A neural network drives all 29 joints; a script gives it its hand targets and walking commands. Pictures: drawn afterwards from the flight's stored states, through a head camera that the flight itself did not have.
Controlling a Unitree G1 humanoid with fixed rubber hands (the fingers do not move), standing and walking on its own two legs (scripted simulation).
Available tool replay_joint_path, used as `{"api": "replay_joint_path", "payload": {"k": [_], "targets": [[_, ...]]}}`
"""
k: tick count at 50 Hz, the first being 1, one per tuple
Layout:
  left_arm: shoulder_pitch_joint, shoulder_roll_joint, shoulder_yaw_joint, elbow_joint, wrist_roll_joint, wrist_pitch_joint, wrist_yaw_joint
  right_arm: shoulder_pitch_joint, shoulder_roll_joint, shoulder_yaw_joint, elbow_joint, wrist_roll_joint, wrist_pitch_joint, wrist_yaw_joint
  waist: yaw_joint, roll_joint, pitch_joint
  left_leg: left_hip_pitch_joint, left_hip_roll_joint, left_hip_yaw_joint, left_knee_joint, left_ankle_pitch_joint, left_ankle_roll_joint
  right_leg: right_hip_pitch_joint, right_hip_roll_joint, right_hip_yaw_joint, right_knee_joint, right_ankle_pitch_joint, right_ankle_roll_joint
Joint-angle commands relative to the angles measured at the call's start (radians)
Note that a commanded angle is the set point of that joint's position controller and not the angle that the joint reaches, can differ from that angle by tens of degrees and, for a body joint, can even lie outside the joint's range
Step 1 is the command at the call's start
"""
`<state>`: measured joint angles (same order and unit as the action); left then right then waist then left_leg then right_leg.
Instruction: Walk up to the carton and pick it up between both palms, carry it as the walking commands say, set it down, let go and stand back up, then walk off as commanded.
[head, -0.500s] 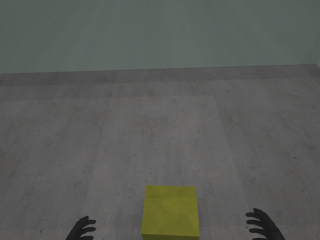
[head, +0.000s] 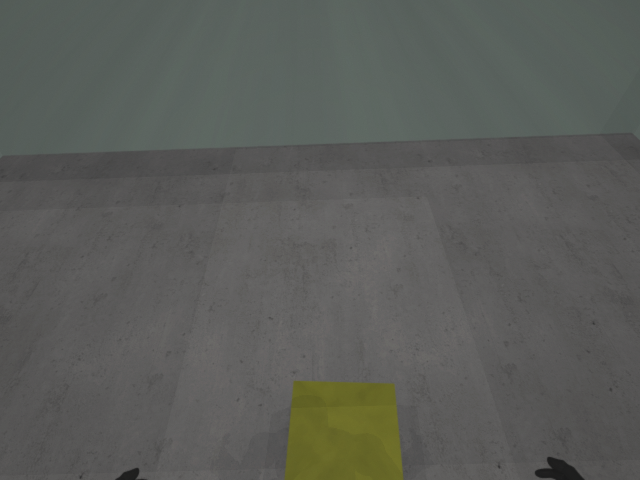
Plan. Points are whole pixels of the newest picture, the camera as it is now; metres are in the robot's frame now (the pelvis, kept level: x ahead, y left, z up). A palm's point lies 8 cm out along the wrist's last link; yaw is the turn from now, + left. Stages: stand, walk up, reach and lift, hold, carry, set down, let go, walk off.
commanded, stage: stand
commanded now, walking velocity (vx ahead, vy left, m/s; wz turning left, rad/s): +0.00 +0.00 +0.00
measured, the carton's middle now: (343, 438) +0.42 -0.02 -0.69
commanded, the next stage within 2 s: walk off in 1.28 s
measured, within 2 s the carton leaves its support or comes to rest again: neither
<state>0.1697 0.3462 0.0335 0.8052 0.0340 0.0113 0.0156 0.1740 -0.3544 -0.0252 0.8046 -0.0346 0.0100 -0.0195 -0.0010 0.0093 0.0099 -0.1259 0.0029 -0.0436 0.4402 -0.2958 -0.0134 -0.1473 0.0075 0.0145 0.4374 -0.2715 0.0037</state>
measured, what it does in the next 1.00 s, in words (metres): stands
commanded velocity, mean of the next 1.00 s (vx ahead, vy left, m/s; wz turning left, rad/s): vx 0.00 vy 0.00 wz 0.00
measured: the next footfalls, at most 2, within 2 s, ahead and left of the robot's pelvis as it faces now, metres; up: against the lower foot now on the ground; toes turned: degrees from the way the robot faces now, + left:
none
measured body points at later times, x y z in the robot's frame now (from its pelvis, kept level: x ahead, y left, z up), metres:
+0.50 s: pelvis -0.01 +0.00 +0.00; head -0.02 +0.00 +0.45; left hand +0.09 +0.31 -0.10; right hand +0.10 -0.31 -0.11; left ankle -0.04 +0.13 -0.74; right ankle -0.02 -0.12 -0.74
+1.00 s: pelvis -0.03 +0.00 +0.01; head -0.03 +0.00 +0.46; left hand +0.07 +0.32 -0.11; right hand +0.07 -0.31 -0.11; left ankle -0.04 +0.13 -0.74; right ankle -0.02 -0.12 -0.74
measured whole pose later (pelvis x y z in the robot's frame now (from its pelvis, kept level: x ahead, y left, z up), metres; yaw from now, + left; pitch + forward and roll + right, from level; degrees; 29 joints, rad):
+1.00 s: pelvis -0.03 +0.00 +0.01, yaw +0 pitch -3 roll +0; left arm 0.14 0.39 0.00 1.02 0.02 -0.01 0.01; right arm 0.14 -0.39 -0.01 1.01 -0.02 -0.01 -0.01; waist 0.01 0.00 0.02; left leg -0.10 0.00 -0.04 0.36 -0.21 -0.01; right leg -0.12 -0.01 0.02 0.36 -0.19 0.01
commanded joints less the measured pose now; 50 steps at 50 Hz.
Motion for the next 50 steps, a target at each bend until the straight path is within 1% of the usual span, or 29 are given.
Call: {"api": "replay_joint_path", "payload": {"k": [1, 31, 50], "targets": [[-0.027, 0.161, 0.035, -0.037, -0.002, -0.014, 0.005, -0.029, -0.159, -0.035, -0.038, 0.002, -0.016, -0.005, 0.002, -0.001, -0.050, -0.007, 0.079, -0.056, -0.050, 0.342, 0.007, 0.041, -0.086, 0.066, -0.045, 0.318, -0.001], [-0.058, 0.199, 0.012, 0.119, -0.009, -0.024, -0.001, -0.060, -0.194, -0.016, 0.123, 0.010, -0.025, 0.001, 0.006, -0.007, -0.003, -0.013, 0.094, -0.076, -0.134, 0.208, 0.019, 0.039, -0.110, 0.089, -0.124, 0.189, -0.007], [-0.069, 0.216, 0.002, 0.173, -0.014, -0.027, -0.002, -0.068, -0.206, -0.012, 0.168, 0.016, -0.026, 0.004, 0.007, -0.007, -0.004, -0.011, 0.099, -0.083, -0.147, 0.198, 0.025, 0.038, -0.117, 0.095, -0.135, 0.187, -0.012]]}}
